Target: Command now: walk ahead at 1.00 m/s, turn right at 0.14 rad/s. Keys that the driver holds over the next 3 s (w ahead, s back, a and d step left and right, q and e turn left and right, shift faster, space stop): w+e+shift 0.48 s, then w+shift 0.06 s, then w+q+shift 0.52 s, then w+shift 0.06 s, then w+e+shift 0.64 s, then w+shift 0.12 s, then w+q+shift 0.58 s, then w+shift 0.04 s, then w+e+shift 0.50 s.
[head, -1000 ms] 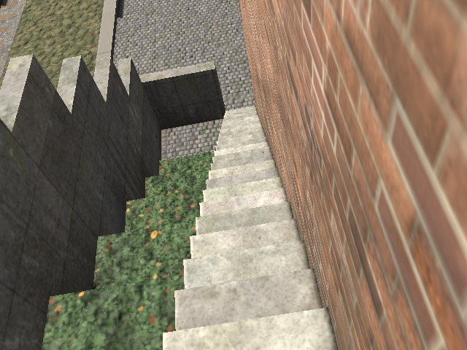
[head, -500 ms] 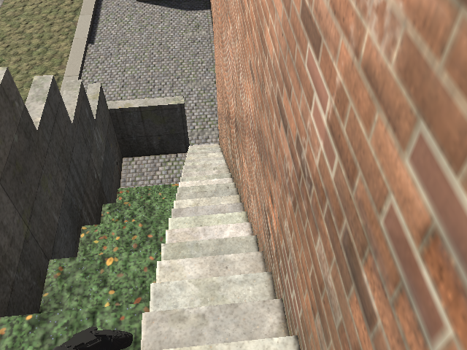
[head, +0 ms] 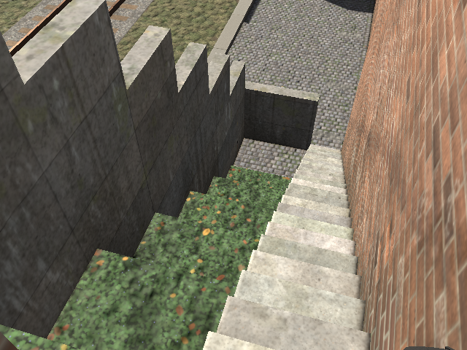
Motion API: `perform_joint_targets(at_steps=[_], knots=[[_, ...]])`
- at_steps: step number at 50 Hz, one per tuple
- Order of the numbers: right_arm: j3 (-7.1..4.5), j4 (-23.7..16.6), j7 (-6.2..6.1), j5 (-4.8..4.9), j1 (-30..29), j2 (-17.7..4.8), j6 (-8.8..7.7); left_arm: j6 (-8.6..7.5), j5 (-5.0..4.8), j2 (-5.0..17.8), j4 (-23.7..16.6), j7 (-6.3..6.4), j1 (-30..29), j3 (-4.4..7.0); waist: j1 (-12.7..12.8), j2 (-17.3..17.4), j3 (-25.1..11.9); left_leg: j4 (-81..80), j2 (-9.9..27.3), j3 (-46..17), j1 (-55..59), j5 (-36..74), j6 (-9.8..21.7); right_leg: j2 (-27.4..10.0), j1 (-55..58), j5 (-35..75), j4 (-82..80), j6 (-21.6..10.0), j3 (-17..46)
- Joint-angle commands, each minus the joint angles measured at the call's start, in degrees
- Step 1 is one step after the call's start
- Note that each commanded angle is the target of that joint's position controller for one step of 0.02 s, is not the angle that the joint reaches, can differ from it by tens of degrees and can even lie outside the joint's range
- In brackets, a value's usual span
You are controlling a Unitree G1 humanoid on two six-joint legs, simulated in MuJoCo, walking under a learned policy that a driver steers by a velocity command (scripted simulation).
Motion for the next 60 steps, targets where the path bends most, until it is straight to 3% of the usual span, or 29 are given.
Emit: perform_joint_targets(at_steps=[1,3,5,6,7,13,14,17,23,26,27,28,29,30,31,32,33,34,35,37,40,43,47,49,50,52,53,55,60], knots=[[-1.23,-5.0,0.03,-1.07,1.4,-3.1,-1.08,-0.11,-0.68,9.3,-4.7,-0.17,-9.9,2.06,-5.6,-11.1,0.3,-5.4,-1.3,6.0,14.6,-0.1,-2.4,-7.2,-10.2,25.2,-11.0,-10.9,10.8],[-3.49,-1.0,-0.47,-0.98,13.6,-6.2,-1.63,0.04,-0.62,9.7,-4.8,-1.27,-13.6,2.81,-13.2,-10.9,-1.5,-8.5,-1.2,5.8,27.6,7.8,-1.8,-6.1,-14.0,35.2,0.1,-8.0,10.0],[-4.82,4.1,0.45,-0.14,20.8,-11.0,-3.63,-0.98,-0.9,5.3,-6.0,-0.25,-6.5,2.47,-12.1,18.6,-3.2,-19.8,7.4,-8.2,42.8,38.7,2.9,4.5,-30.1,-7.8,28.0,-2.6,8.3],[-5.19,2.7,1.05,0.4,17.0,-11.0,-3.91,-1.39,-2.84,5.0,-5.1,0.22,1.1,2.32,-7.4,20.8,-6.0,-21.4,14.6,-18.7,38.3,34.0,9.1,4.9,-34.5,-12.1,37.5,-1.1,11.6],[-5.94,3.2,1.55,0.64,15.9,-11.0,-4.64,-1.2,-5.02,5.9,-3.6,0.43,1.8,2.65,-6.5,16.7,-5.8,-24.6,16.5,-21.7,33.4,14.5,12.9,1.6,-36.2,-9.0,43.3,-1.8,12.0],[-4.85,6.2,-0.51,-2.91,1.7,-6.6,-6.28,3.01,-1.54,3.2,-3.5,0.11,0.4,4.52,-1.7,9.6,0.4,-25.5,14.4,-2.6,13.0,2.7,12.5,-4.3,-29.1,13.1,48.0,-1.1,5.5],[-5.0,6.2,-0.76,-1.46,0.5,-6.7,-6.09,3.24,-0.31,2.3,-4.0,0.26,0.9,4.58,-1.4,9.6,2.2,-24.0,14.2,0.3,11.7,2.6,11.5,-4.9,-31.3,15.0,47.5,-1.0,6.1],[-3.77,5.9,-0.92,-2.59,-0.6,-3.2,-7.41,4.77,-1.43,3.0,-6.8,0.92,-4.6,4.85,-4.9,6.7,5.0,-16.5,14.5,8.3,14.2,1.5,6.4,-5.4,-35.5,25.8,36.7,-1.6,8.1],[-4.83,7.9,-2.47,-2.16,4.4,-7.8,-8.35,6.81,0.18,1.0,-10.0,-2.15,-6.6,3.01,-5.8,0.9,3.4,-2.5,21.0,10.3,18.8,-9.9,2.9,-8.4,-36.4,48.9,19.0,-2.6,6.9],[-4.58,5.7,-2.38,-2.46,-4.5,-7.0,-3.31,8.33,-4.76,3.0,-4.4,-2.71,10.5,3.91,-0.5,2.1,-2.7,9.1,15.9,17.7,6.5,4.8,2.2,-4.9,-2.0,45.1,13.6,-1.6,-4.3],[-4.44,7.2,-1.31,-1.77,-6.9,-8.4,-1.91,8.24,-3.73,6.4,-0.3,-1.29,24.6,5.82,7.8,-1.0,-6.6,28.2,12.0,20.1,2.6,12.3,0.6,-1.4,13.4,40.1,8.7,-4.3,-7.1],[-4.18,9.1,-0.49,-1.05,-10.8,-7.3,-2.51,7.97,-1.07,9.4,2.2,-1.08,32.1,6.51,15.8,-18.2,-4.8,64.8,2.2,19.6,-6.3,-15.8,-3.4,-1.3,20.0,35.6,6.0,-9.0,-4.7],[-3.43,6.2,0.31,0.26,-16.5,-0.2,-2.96,6.61,-0.6,10.6,1.7,-3.19,27.1,4.11,14.6,-32.3,4.2,89.2,-7.0,10.9,-22.1,-47.1,-4.8,-2.6,12.3,48.7,14.3,-9.2,-1.5],[-3.91,2.3,0.31,2.26,-2.9,1.5,-2.88,6.12,-2.6,13.5,1.0,-4.74,24.8,3.26,2.9,-34.8,-5.2,88.1,-10.2,-0.2,-26.2,-42.7,-3.4,-7.6,8.1,36.3,6.8,-11.4,12.6],[-1.31,-0.4,0.01,3.49,-2.9,1.6,-2.25,5.26,-5.17,21.8,0.9,-4.27,21.2,6.77,2.0,-32.5,-1.8,85.0,-8.3,4.4,-30.2,-33.9,-3.4,-21.1,-5.8,-3.9,-15.5,-18.1,35.7],[-0.47,-2.7,-0.73,5.28,-4.9,0.7,-1.21,3.05,-3.09,19.1,-3.7,-4.11,9.8,5.4,-1.7,-12.2,5.6,75.8,-3.5,-1.6,-31.6,-17.4,-1.1,-27.6,-14.6,-17.1,-18.6,-16.3,35.8],[-2.5,5.2,-0.41,1.66,0.9,-5.2,-0.48,3.26,-0.21,9.8,-9.3,-2.58,-0.2,0.87,-3.3,5.3,-4.1,78.7,-5.6,-2.3,-18.1,-25.3,0.0,-17.5,-12.3,7.0,-2.5,-8.9,8.4],[-1.32,4.6,-0.55,2.23,9.6,0.0,1.29,5.15,1.01,13.7,-8.9,-2.4,-4.6,1.45,-10.1,-11.4,-7.9,85.7,-8.4,5.0,-17.4,-25.8,-2.5,-19.3,-19.6,-1.8,-8.1,-10.0,6.8],[0.19,-2.0,-1.82,3.07,9.3,4.5,3.25,3.82,0.29,23.0,-9.1,-0.67,-12.0,4.16,-13.7,-32.7,-5.5,77.5,1.0,-4.3,-25.6,-11.5,-3.8,-35.1,-25.9,-19.7,-14.7,-9.8,30.2],[-1.54,-7.6,-4.07,1.47,-6.8,-7.2,5.71,1.71,3.39,17.1,-12.0,3.56,-8.2,2.69,-3.5,-16.4,-3.9,69.8,1.1,-7.8,-25.0,-9.2,-5.3,-33.3,-25.3,-16.4,-12.2,-7.0,27.4],[-1.45,-8.8,-5.96,-0.54,-1.1,-5.0,7.89,0.37,4.46,17.6,-13.0,4.99,-9.5,2.18,-6.4,-9.2,-7.0,56.4,2.7,-6.0,-20.9,2.1,-7.9,-30.1,-23.1,-12.2,-6.8,-5.5,17.6],[0.11,-8.9,-3.5,-1.05,-5.6,-3.6,6.44,0.4,4.63,16.3,-16.0,3.91,-12.1,2.25,-4.7,-9.0,-2.5,37.0,3.3,-4.9,-16.1,2.0,-4.7,-29.8,-23.5,-9.5,-5.7,-4.3,8.2],[-1.45,-1.9,-1.06,-1.79,15.9,-5.4,2.86,3.6,-1.12,17.6,-17.6,2.04,-19.5,4.57,-16.9,-18.0,-7.2,9.7,0.3,9.4,16.7,-7.8,0.8,-23.2,-21.5,-14.4,-6.6,-1.7,-7.8],[-3.76,7.0,-0.31,1.06,22.4,-9.8,-0.12,5.59,-0.82,7.6,-20.6,2.33,-27.6,2.2,-18.5,1.8,3.4,-7.3,-11.7,17.4,8.6,-11.8,0.5,-13.3,-22.9,-27.2,19.4,-4.7,-17.6],[-2.39,7.8,2.38,-1.43,24.0,-5.9,-1.75,4.99,-4.93,6.7,-24.9,3.09,-33.9,1.64,-22.0,2.7,6.5,-8.0,-11.5,14.7,7.6,-14.0,3.3,-17.1,-28.2,-17.8,31.6,-5.8,-13.4],[-4.13,2.8,5.08,0.08,17.0,-17.2,-5.84,4.14,-1.09,4.0,-35.4,4.27,-40.1,1.67,-15.3,21.5,10.2,-24.9,-1.8,-45.5,14.1,0.7,15.6,-4.1,-62.7,-33.8,50.4,-4.5,2.2],[-5.11,-0.7,4.73,-1.27,10.4,-19.4,-7.07,2.9,-2.15,6.6,-36.1,4.65,-43.5,3.0,-12.7,13.0,7.7,-31.5,4.2,-62.1,13.5,-17.9,16.2,-1.6,-65.9,-21.2,49.7,-4.4,9.1],[-4.22,-4.6,3.25,-1.26,-0.1,-16.4,-5.09,2.08,-2.14,7.6,-30.0,4.6,-33.3,3.4,-6.2,5.5,-1.5,-27.0,3.6,-53.2,13.1,-26.1,12.5,-1.6,-51.6,-7.3,44.4,-2.4,11.0],[0.56,-16.2,1.92,-3.56,-22.6,-11.2,-1.4,2.16,2.7,6.0,-26.8,-0.25,-28.2,-0.66,-2.6,10.7,-7.0,-27.4,0.1,-22.2,-4.8,-17.4,8.5,-2.3,-5.3,13.0,30.3,2.8,1.3]])
Next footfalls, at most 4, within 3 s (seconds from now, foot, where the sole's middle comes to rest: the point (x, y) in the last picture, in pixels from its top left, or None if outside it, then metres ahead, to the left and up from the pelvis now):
0.08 left None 0.09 0.18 -0.77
0.58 right None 0.26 -0.26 -0.96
1.00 left None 0.31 0.12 -0.96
1.26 right None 0.32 -0.11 -0.96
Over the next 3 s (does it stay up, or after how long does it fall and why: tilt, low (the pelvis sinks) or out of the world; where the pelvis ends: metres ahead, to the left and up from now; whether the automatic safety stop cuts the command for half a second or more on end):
stays up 0.78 -0.03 -0.53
